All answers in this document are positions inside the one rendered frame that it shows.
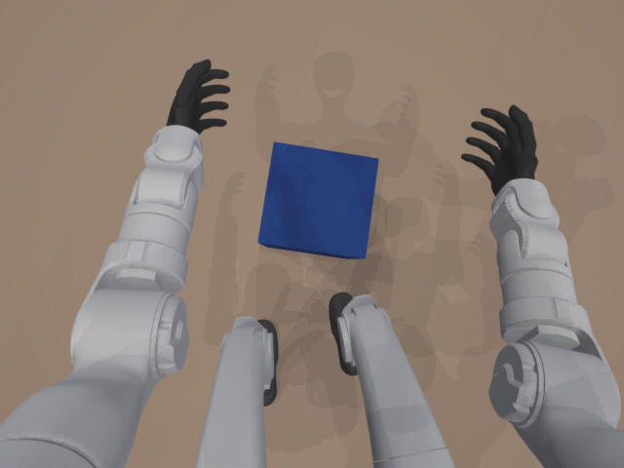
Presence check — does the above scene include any carton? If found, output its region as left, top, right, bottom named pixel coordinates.
left=257, top=141, right=379, bottom=259

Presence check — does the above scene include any robot thigh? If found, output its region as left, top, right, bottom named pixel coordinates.
left=337, top=304, right=455, bottom=468
left=194, top=327, right=274, bottom=468

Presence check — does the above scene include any robot right thigh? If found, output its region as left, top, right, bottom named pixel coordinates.
left=337, top=304, right=455, bottom=468

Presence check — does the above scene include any robot right hand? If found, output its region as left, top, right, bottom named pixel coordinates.
left=461, top=105, right=538, bottom=197

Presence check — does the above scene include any robot left thigh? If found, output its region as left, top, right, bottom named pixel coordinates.
left=194, top=327, right=274, bottom=468

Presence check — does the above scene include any right robot forearm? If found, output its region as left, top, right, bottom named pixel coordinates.
left=489, top=178, right=621, bottom=428

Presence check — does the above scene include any left robot forearm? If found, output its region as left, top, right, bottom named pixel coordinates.
left=70, top=125, right=204, bottom=367

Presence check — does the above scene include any robot left upper arm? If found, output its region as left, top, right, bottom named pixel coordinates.
left=0, top=289, right=189, bottom=468

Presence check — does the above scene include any robot right upper arm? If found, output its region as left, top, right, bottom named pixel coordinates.
left=488, top=340, right=624, bottom=468

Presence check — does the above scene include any robot left hand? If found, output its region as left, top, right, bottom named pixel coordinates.
left=166, top=59, right=230, bottom=135

